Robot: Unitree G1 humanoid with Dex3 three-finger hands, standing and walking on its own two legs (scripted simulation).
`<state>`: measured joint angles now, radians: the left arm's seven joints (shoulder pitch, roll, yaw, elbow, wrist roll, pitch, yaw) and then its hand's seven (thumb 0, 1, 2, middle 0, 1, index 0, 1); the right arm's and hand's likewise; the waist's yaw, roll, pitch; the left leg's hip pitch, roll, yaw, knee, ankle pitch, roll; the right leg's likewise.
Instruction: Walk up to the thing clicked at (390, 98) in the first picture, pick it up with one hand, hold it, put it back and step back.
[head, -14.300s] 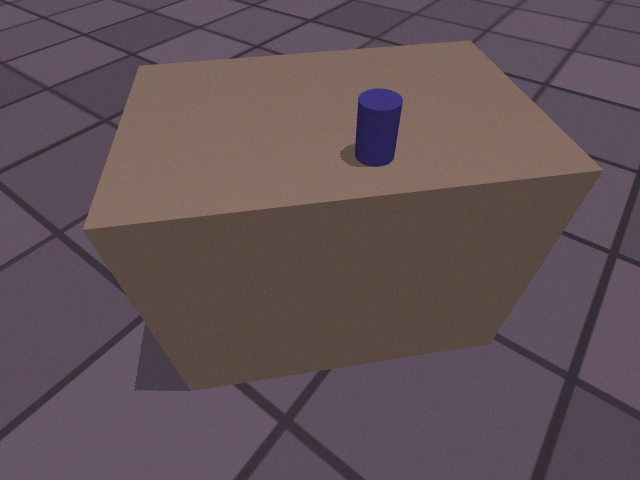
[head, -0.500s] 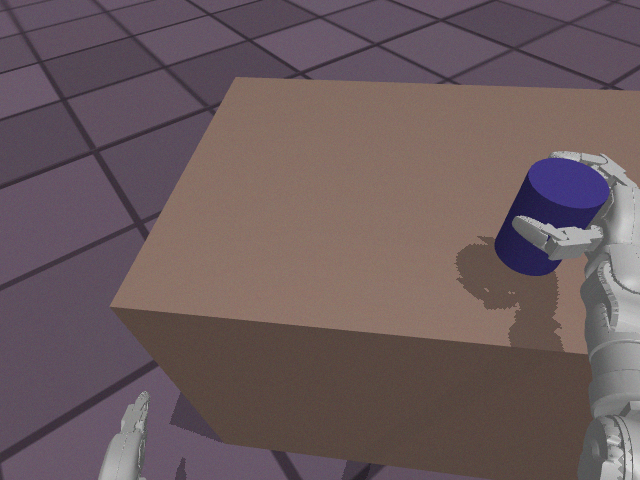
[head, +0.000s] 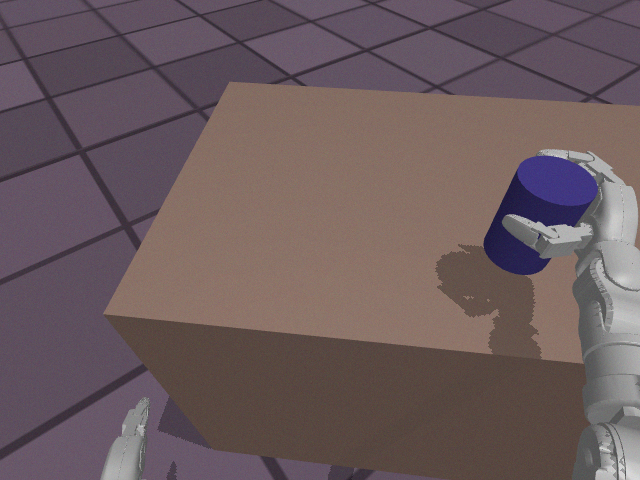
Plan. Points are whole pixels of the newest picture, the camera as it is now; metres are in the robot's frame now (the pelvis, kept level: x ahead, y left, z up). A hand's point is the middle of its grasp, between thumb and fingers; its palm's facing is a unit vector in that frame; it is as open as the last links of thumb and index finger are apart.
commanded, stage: lift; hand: right
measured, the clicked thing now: (533, 218) +0.43 -0.21 +0.12
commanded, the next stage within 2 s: hold in 1.12 s
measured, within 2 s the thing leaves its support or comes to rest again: neither
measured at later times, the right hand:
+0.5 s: hand (575, 183) +0.38 -0.19 +0.22, palm faces +0.20 +0.98 +0.00, open 11.2 cm
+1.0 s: hand (600, 171) +0.34 -0.18 +0.27, palm faces +0.20 +0.98 +0.00, open 11.2 cm
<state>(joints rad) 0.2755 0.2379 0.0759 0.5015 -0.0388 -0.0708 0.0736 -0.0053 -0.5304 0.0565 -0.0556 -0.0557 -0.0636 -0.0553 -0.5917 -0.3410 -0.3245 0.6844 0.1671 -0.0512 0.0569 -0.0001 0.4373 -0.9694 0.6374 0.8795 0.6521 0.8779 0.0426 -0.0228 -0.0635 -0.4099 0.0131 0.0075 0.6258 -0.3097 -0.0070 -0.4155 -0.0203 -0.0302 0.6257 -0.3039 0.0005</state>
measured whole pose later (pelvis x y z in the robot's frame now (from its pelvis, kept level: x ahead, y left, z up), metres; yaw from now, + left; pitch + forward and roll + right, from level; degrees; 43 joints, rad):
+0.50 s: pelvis +0.00 +0.00 +0.01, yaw -1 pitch +0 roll +0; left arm 0.27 0.23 0.09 0.56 -0.05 -0.06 0.06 -0.01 -0.52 0.05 -0.04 -0.05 -0.05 -0.05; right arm -0.48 -0.27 -0.28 0.22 0.20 0.30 0.01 0.00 0.44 -0.97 0.63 0.89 0.65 0.89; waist -0.01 -0.06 -0.06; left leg -0.26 0.02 0.02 0.55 -0.29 -0.01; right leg -0.27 -0.01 -0.02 0.53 -0.27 0.00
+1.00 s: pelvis -0.01 +0.01 +0.01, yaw -2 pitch -2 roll -1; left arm 0.25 0.25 0.10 0.61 -0.05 -0.11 0.05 -0.01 -0.53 0.05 -0.04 -0.04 -0.04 -0.04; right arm -0.47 -0.27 -0.30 -0.02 0.23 0.55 -0.01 0.00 0.45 -0.98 0.63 0.89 0.65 0.89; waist -0.02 -0.08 -0.06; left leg -0.21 0.02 0.04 0.52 -0.27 0.00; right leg -0.22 -0.01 0.00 0.49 -0.23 0.01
